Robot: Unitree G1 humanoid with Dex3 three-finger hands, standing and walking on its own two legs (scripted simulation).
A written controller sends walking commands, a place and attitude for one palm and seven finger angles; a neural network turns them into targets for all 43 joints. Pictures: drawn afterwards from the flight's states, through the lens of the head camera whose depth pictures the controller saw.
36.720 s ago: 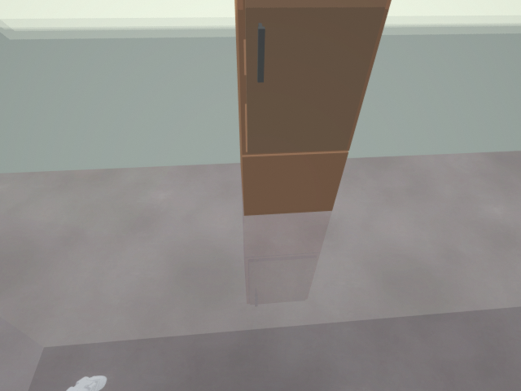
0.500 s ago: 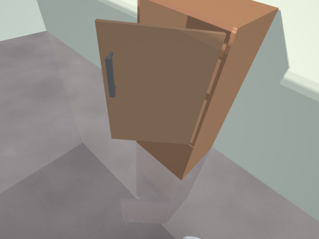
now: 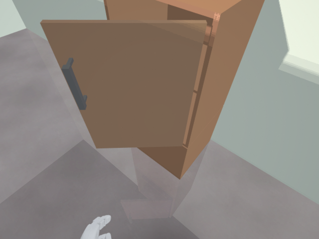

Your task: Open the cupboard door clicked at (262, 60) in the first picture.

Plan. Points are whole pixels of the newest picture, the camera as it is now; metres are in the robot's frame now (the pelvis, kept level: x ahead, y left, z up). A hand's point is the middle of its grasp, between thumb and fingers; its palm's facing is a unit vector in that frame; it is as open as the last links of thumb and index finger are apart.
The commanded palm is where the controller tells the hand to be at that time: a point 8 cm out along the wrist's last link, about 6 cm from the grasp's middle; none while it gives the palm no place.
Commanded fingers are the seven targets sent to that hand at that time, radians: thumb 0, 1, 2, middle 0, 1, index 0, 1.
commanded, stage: come to a stop and stand still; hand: left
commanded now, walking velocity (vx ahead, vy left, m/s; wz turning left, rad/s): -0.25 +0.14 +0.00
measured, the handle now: (77, 85) +0.54 +0.25 +0.08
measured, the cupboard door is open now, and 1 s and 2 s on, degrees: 41 41 41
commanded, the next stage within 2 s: look again from close up in 0.92 s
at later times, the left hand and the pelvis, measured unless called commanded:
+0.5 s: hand out of the picture +0.03 +0.21 -0.18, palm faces +0.08 -0.97 -0.21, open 7.3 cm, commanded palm none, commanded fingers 0.00 0.90 0.90 -0.20 -0.30 -0.20 -0.30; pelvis +0.01 +0.02 +0.00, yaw +0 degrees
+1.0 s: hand out of the picture -0.07 +0.15 -0.17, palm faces +0.09 -0.99 -0.11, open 7.3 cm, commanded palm none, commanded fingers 0.00 0.90 0.90 -0.20 -0.30 -0.20 -0.30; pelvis -0.02 +0.01 +0.01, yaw +1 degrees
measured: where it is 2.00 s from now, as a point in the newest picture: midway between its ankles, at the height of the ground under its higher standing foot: outside the picture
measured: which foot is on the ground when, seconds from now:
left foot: up 0.00-0.30, down 0.32-0.66, up 0.68-0.88, down 0.90-1.00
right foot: down 0.00-0.34, up 0.36-0.64, down 0.66-1.00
